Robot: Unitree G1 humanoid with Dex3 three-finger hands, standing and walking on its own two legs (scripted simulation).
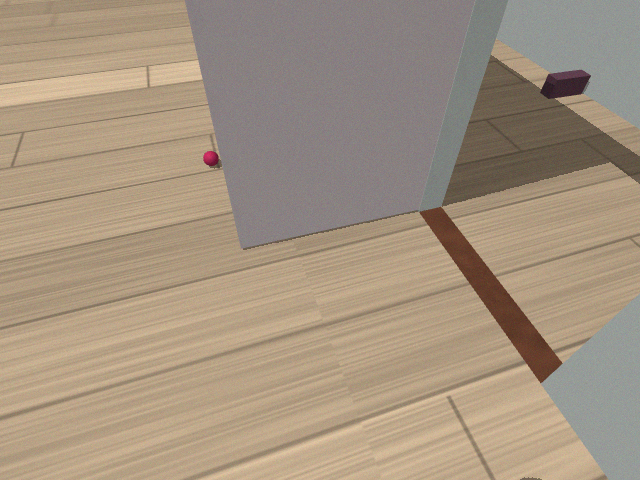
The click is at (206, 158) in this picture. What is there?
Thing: free ball
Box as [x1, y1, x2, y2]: [203, 151, 218, 165]
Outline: 208,151 204,154 203,159 207,164 213,165 217,162 218,157 213,151
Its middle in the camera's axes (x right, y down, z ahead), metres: -0.57 -0.43 +2.01
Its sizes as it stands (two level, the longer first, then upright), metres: 0.077 0.077 0.077
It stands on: the floor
